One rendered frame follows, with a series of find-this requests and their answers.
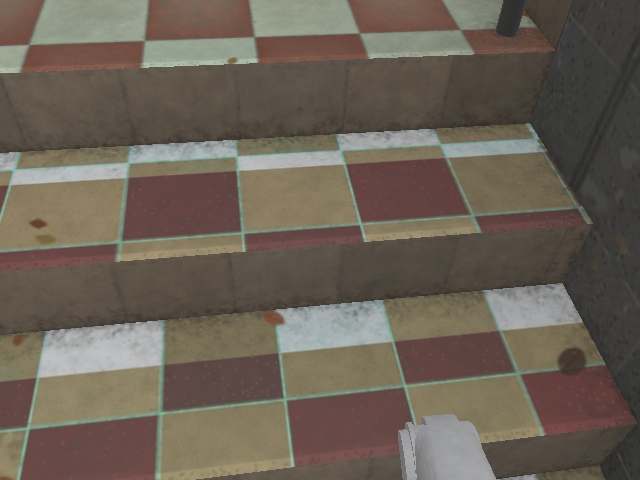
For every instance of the right robot shin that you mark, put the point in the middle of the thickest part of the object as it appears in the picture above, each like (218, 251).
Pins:
(473, 427)

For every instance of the right robot thigh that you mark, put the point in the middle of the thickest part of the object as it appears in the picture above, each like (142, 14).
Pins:
(442, 448)

